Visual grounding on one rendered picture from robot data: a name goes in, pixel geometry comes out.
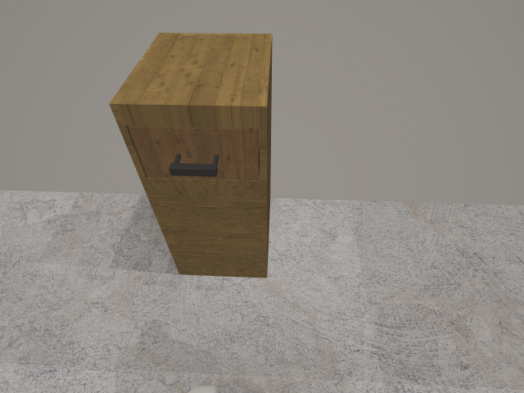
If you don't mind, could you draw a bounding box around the handle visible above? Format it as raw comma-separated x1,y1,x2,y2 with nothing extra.
169,154,219,177

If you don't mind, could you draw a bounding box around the cabinet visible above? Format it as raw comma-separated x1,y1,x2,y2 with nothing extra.
109,33,272,278

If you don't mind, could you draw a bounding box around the drawer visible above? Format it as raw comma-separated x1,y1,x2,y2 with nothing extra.
129,126,260,180

